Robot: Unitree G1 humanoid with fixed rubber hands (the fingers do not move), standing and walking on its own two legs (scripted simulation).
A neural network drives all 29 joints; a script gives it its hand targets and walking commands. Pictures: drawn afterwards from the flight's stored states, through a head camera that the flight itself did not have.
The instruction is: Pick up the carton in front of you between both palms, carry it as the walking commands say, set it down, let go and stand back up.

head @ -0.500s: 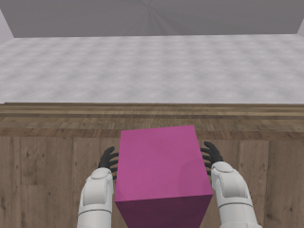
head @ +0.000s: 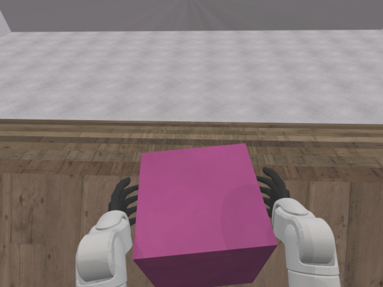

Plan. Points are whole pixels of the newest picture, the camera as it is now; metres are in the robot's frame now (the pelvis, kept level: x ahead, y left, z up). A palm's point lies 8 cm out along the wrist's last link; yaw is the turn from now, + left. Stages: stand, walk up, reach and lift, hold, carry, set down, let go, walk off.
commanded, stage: carry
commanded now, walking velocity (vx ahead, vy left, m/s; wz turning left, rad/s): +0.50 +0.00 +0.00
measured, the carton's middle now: (200, 221) +0.29 +0.01 +0.02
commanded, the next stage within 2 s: none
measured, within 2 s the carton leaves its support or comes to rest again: neither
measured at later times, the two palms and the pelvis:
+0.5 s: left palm (150, 119) +0.56 +0.14 +0.09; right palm (255, 112) +0.59 -0.16 +0.09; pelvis +0.30 -0.03 +0.01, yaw +1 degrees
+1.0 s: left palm (164, 61) +0.94 +0.13 +0.10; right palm (239, 58) +0.95 -0.17 +0.11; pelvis +0.65 -0.02 +0.00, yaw +0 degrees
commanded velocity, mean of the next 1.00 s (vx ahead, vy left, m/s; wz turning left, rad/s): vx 0.50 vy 0.00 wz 0.00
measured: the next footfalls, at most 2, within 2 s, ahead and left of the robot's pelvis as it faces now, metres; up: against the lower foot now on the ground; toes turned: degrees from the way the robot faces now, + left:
right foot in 0.22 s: +0.23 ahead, -0.13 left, +0.00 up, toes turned -11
left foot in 0.60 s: +0.53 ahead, +0.08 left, +0.00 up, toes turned +12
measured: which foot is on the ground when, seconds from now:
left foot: down 0.00-0.24, up 0.26-0.58, down 0.60-1.00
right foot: up 0.00-0.20, down 0.22-0.58, up 0.60-1.00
